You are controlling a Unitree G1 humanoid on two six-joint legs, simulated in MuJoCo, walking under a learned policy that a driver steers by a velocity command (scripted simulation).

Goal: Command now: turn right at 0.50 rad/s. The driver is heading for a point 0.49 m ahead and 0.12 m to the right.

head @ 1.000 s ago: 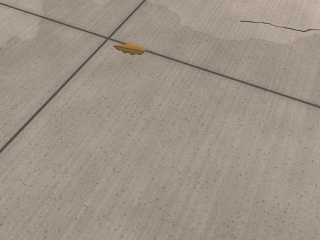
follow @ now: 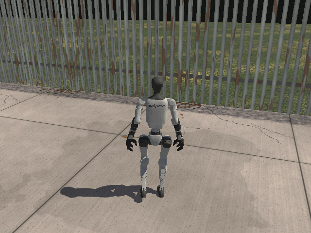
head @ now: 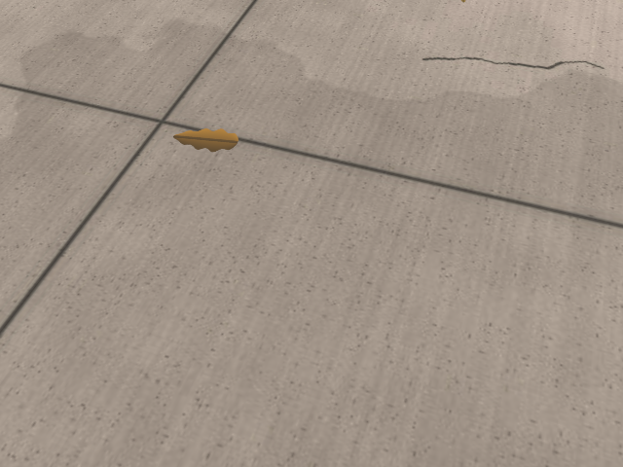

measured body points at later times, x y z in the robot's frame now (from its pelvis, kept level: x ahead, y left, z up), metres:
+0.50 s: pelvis +0.00 +0.04 +0.02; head +0.02 +0.07 +0.47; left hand +0.17 +0.29 -0.12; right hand +0.00 -0.25 -0.08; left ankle +0.01 +0.14 -0.73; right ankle -0.02 -0.07 -0.66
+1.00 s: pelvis +0.13 -0.09 +0.01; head +0.15 -0.11 +0.46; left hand +0.35 +0.09 -0.10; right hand +0.02 -0.32 -0.13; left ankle +0.12 +0.07 -0.65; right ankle +0.09 -0.15 -0.73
